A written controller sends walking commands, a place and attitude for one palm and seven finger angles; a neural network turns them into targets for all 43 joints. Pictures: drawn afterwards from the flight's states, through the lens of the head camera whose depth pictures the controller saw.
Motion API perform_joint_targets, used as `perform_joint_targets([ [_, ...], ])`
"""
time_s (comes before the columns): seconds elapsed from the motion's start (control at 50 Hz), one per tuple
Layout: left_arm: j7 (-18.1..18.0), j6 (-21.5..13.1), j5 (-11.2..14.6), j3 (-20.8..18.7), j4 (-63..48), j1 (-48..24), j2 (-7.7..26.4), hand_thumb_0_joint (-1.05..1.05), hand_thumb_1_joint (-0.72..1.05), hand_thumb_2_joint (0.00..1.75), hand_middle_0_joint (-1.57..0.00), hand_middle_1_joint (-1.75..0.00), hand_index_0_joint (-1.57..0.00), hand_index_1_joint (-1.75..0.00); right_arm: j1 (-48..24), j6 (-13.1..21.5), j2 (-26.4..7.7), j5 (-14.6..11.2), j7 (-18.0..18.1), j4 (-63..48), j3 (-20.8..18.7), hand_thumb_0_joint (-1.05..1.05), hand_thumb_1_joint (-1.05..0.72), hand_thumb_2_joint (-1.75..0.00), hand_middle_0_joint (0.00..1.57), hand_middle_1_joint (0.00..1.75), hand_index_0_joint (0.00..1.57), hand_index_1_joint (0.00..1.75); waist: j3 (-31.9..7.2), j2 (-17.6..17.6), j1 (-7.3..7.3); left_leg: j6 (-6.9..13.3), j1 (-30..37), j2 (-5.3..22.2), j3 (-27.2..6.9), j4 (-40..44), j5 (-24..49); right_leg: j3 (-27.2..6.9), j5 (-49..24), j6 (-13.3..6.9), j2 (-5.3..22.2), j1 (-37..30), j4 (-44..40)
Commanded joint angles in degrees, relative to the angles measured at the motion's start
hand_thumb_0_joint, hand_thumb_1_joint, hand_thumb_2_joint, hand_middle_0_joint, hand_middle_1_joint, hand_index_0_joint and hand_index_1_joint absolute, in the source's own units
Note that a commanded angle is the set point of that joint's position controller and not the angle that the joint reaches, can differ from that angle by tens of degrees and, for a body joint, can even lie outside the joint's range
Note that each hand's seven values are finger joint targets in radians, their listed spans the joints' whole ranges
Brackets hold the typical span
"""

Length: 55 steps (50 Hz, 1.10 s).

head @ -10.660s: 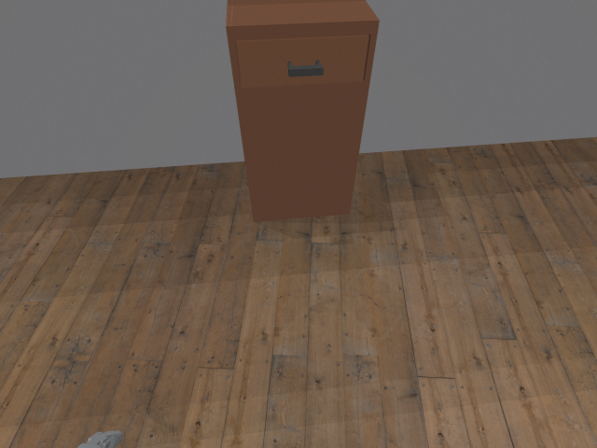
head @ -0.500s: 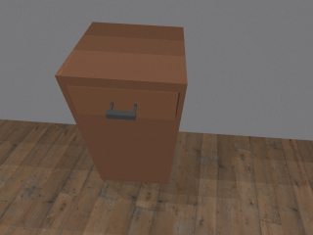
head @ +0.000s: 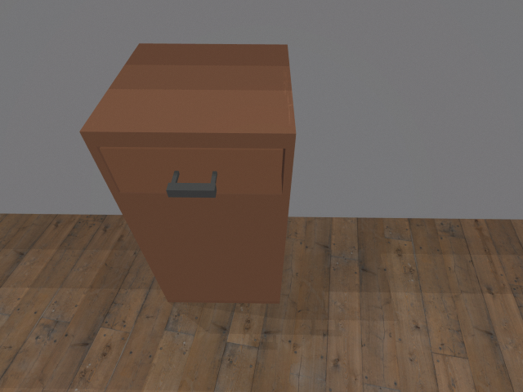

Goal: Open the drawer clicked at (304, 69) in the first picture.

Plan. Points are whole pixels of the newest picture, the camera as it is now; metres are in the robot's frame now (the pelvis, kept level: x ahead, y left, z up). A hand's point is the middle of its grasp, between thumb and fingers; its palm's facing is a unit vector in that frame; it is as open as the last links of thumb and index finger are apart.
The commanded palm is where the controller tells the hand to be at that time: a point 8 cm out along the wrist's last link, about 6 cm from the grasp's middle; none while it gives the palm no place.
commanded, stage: come to a stop and stand still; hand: left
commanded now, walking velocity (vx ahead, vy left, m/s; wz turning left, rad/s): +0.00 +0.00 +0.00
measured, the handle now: (193, 182) +0.55 +0.19 -0.04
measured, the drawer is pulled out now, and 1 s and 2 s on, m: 0.00 0.00 0.00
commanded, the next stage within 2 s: look again from close up in 0.58 s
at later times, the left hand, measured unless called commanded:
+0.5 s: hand out of the picture -0.03 +0.18 -0.18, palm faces +0.05 -0.98 -0.20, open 7.4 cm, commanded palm none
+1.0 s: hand out of the picture -0.03 +0.18 -0.17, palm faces +0.04 -0.99 -0.15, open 7.4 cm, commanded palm none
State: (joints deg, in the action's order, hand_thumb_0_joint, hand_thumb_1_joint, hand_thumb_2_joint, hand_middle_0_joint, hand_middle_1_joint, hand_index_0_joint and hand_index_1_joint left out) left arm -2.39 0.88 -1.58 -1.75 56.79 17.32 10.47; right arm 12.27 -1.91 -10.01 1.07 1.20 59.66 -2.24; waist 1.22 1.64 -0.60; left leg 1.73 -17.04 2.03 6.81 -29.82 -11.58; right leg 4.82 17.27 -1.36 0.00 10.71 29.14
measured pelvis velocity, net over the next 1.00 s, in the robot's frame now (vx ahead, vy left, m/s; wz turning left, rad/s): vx -0.02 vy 0.02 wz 0.01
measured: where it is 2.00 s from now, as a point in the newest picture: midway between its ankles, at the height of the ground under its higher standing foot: outside the picture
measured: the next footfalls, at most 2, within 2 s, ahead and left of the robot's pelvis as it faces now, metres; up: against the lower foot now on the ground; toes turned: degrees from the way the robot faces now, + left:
none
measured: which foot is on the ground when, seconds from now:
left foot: down 0.00-1.00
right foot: down 0.00-1.00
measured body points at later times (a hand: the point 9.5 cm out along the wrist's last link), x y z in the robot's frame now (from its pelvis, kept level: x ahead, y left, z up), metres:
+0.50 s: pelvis -0.02 +0.01 -0.01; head -0.02 +0.01 +0.44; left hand -0.03 +0.24 -0.16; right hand -0.02 -0.22 -0.16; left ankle +0.05 +0.10 -0.73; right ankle -0.01 -0.10 -0.73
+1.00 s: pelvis -0.02 +0.02 +0.00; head -0.02 +0.04 +0.45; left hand -0.03 +0.23 -0.16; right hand +0.00 -0.21 -0.15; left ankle +0.05 +0.10 -0.73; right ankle -0.02 -0.10 -0.73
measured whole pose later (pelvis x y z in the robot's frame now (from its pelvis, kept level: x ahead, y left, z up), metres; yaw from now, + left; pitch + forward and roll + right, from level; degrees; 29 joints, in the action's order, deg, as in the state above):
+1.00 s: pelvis -0.02 +0.02 +0.00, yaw +1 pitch -2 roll -1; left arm -2.3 -0.2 -1.6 0.1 58.9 21.8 7.3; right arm 16.7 -0.4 -9.2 1.0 0.8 60.1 -0.6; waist 0.5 -0.1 -0.3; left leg 3.9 -16.7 0.3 6.7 -26.7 -8.8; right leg 5.0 14.1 0.6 1.3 10.1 26.0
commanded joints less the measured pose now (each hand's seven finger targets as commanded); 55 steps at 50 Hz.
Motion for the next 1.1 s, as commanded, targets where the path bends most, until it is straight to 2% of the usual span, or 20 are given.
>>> perform_joint_targets([
  [0.0,0.08,-0.97,0.57,0.14,-0.64,1.79,4.39,0.00,0.90,0.90,-0.20,-0.30,-0.20,-0.30,4.33,0.93,-3.14,0.01,-0.40,-0.14,0.80,0.00,-0.90,-0.90,0.20,0.30,0.20,0.30,3.87,-3.11,-0.27,-0.39,4.49,4.17,-7.51,7.70,-2.17,-8.37,3.89,-1.00,7.17,8.05,-12.69],
  [0.02,0.07,-1.02,0.51,0.27,0.02,2.72,4.11,0.00,0.90,0.90,-0.20,-0.30,-0.20,-0.30,4.36,1.13,-3.43,-0.02,-0.38,0.39,0.97,0.00,-0.90,-0.90,0.20,0.30,0.20,0.30,4.20,-1.42,0.24,-0.25,3.18,4.75,-8.31,9.39,-3.20,-7.70,2.75,-0.55,6.49,6.32,-12.43],
  [0.08,0.04,-1.21,0.61,0.55,1.81,4.55,3.58,0.00,0.90,0.90,-0.20,-0.30,-0.20,-0.30,5.23,1.34,-3.64,-0.05,-0.31,1.50,1.19,0.00,-0.90,-0.90,0.20,0.30,0.20,0.30,5.16,-1.59,0.76,-0.41,1.14,4.53,-8.70,11.43,-5.78,-7.55,3.10,-0.31,6.33,4.32,-13.20],
  [0.2,-0.12,-1.47,0.71,0.72,3.77,6.65,1.96,0.00,0.90,0.90,-0.20,-0.30,-0.20,-0.30,8.79,1.55,-2.65,-0.06,0.02,3.30,1.33,0.00,-0.90,-0.90,0.20,0.30,0.20,0.30,4.24,-1.18,0.53,-0.48,1.57,4.36,-8.56,12.01,-6.09,-6.91,2.71,-0.38,6.24,3.71,-13.37],
  [0.22,0.29,-2.27,-0.77,1.53,-1.30,2.13,10.96,0.00,0.90,0.90,-0.20,-0.30,-0.20,-0.30,8.66,2.39,-8.97,0.21,-0.52,-2.87,0.27,0.00,-0.90,-0.90,0.20,0.30,0.20,0.30,12.28,-3.44,-1.85,-1.29,-0.34,1.49,-9.10,8.73,-3.43,-5.39,1.73,-1.60,4.80,8.79,-9.89],
  [0.24,-0.02,-1.71,0.12,0.22,-1.41,1.23,7.20,0.00,0.90,0.90,-0.20,-0.30,-0.20,-0.30,8.08,3.31,-9.03,0.90,0.26,-4.26,0.04,0.00,-0.90,-0.90,0.20,0.30,0.20,0.30,2.89,5.09,-1.56,-0.23,-0.26,5.27,-10.85,8.35,-10.13,-4.63,7.51,-2.01,5.95,7.19,-5.76],
  [0.26,0.00,-1.63,0.13,0.74,-1.67,3.45,5.28,0.00,0.90,0.90,-0.20,-0.30,-0.20,-0.30,9.03,3.06,-6.72,1.04,0.64,-4.70,0.33,0.00,-0.90,-0.90,0.20,0.30,0.20,0.30,-3.12,7.94,-1.15,0.53,-0.14,5.10,-12.49,8.38,-10.25,-4.07,3.52,-2.34,4.62,3.92,-3.92],
  [0.28,0.08,-1.49,0.16,0.58,-1.55,5.30,3.65,0.00,0.90,0.90,-0.20,-0.30,-0.20,-0.30,9.70,2.65,-5.87,0.99,0.93,-5.43,0.33,0.00,-0.90,-0.90,0.20,0.30,0.20,0.30,-3.86,6.65,-0.63,0.94,-2.05,5.46,-13.00,8.62,-11.45,-3.51,3.24,-2.45,4.13,3.28,-3.06],
  [0.32,0.24,-0.90,0.02,0.70,-1.79,6.92,3.10,0.00,0.90,0.90,-0.20,-0.30,-0.20,-0.30,10.09,1.89,-5.98,1.25,0.85,-6.95,0.42,0.00,-0.90,-0.90,0.20,0.30,0.20,0.30,-0.94,0.93,-0.11,1.38,-6.08,5.05,-12.80,8.21,-14.39,-3.63,6.52,-2.53,3.87,4.00,-3.61],
  [0.34,0.21,-0.87,-0.02,0.38,-2.06,7.44,2.87,0.00,0.90,0.90,-0.20,-0.30,-0.20,-0.30,10.46,1.74,-5.40,1.20,0.77,-7.18,0.17,0.00,-0.90,-0.90,0.20,0.30,0.20,0.30,0.55,-2.10,0.13,1.24,-7.10,4.28,-11.82,6.76,-13.57,-4.80,7.77,-2.49,4.66,5.50,-4.80],
  [0.38,0.09,-0.83,0.04,0.04,-2.92,6.60,3.58,0.00,0.90,0.90,-0.20,-0.30,-0.20,-0.30,12.02,1.53,-4.20,0.95,0.56,-7.09,0.26,0.00,-0.90,-0.90,0.20,0.30,0.20,0.30,2.42,-6.05,-0.61,0.70,-6.09,2.10,-9.39,2.40,-10.42,-8.70,10.48,-3.37,7.21,9.27,-7.98],
  [0.4,0.00,-0.95,0.17,-0.01,-3.35,5.74,3.59,0.00,0.90,0.90,-0.20,-0.30,-0.20,-0.30,12.75,1.59,-3.50,0.82,0.46,-6.85,0.43,0.00,-0.90,-0.90,0.20,0.30,0.20,0.30,2.22,-6.26,-1.14,0.47,-3.70,1.62,-8.30,0.44,-7.89,-9.57,10.26,-3.71,8.33,11.06,-8.88],
  [0.44,-0.14,-0.95,0.21,0.06,-4.25,4.66,3.63,0.00,0.90,0.90,-0.20,-0.30,-0.20,-0.30,13.74,1.63,-2.75,0.75,0.21,-6.33,0.83,0.00,-0.90,-0.90,0.20,0.30,0.20,0.30,2.67,-5.45,-1.72,0.49,-0.85,1.85,-7.93,0.35,-5.54,-8.85,8.38,-3.34,8.04,12.76,-8.49],
  [0.52,-0.15,-0.74,0.16,0.48,-4.01,7.43,2.50,0.00,0.90,0.90,-0.20,-0.30,-0.20,-0.30,11.55,1.99,-5.08,0.45,0.20,-6.26,0.72,0.00,-0.90,-0.90,0.20,0.30,0.20,0.30,3.84,2.19,0.04,1.75,-3.31,5.90,-12.90,8.92,-9.55,-3.78,2.17,-1.20,3.79,8.04,-3.24],
  [0.58,-0.05,-0.78,0.05,0.48,-3.39,8.99,1.85,0.00,0.90,0.90,-0.20,-0.30,-0.20,-0.30,9.29,1.96,-6.00,0.39,0.17,-6.49,0.29,0.00,-0.90,-0.90,0.20,0.30,0.20,0.30,3.97,1.12,1.01,1.90,-6.05,6.25,-13.63,12.15,-13.78,-3.29,-0.04,-0.57,3.43,4.12,-3.30],
  [0.6,-0.04,-0.94,0.06,0.50,-3.19,9.32,1.88,0.00,0.90,0.90,-0.20,-0.30,-0.20,-0.30,8.62,1.99,-5.79,0.33,0.14,-6.24,0.29,0.00,-0.90,-0.90,0.20,0.30,0.20,0.30,3.75,-0.58,1.13,1.76,-5.17,5.80,-12.84,11.45,-12.40,-3.85,-0.56,-0.64,3.87,4.06,-4.26],
  [0.66,-0.13,-1.38,0.18,0.52,-3.09,8.58,2.32,0.00,0.90,0.90,-0.20,-0.30,-0.20,-0.30,8.59,2.26,-5.30,0.23,-0.09,-5.54,0.55,0.00,-0.90,-0.90,0.20,0.30,0.20,0.30,1.92,-2.06,0.58,1.30,-1.71,4.73,-11.04,9.70,-7.51,-5.00,-1.79,-0.73,5.01,4.22,-5.96],
  [0.7,-0.16,-1.56,0.25,0.59,-2.77,8.29,2.51,0.00,0.90,0.90,-0.20,-0.30,-0.20,-0.30,8.06,2.14,-4.98,0.15,-0.19,-5.14,0.65,0.00,-0.90,-0.90,0.20,0.30,0.20,0.30,2.51,-2.43,0.34,1.00,-0.42,4.20,-9.92,8.94,-6.46,-5.85,-0.71,-0.76,5.66,5.44,-7.67],
  [0.84,-0.25,-1.73,0.19,0.80,-1.13,8.24,2.10,0.00,0.90,0.90,-0.20,-0.30,-0.20,-0.30,7.36,2.31,-4.97,-0.07,-0.30,-3.05,0.80,0.00,-0.90,-0.90,0.20,0.30,0.20,0.30,1.46,-0.60,0.22,0.78,1.64,4.84,-9.86,10.51,-4.91,-5.19,-3.83,-0.23,5.62,3.92,-8.07],
  [1.08,-0.46,-1.65,0.12,1.01,2.68,10.17,0.56,0.00,0.90,0.90,-0.20,-0.30,-0.20,-0.30,7.60,1.95,-4.20,-0.33,-0.17,0.32,0.67,0.00,-0.90,-0.90,0.20,0.30,0.20,0.30,3.58,-1.13,0.56,0.50,0.46,5.13,-10.76,13.77,-9.72,-4.54,-2.03,0.35,5.50,3.25,-9.49],
])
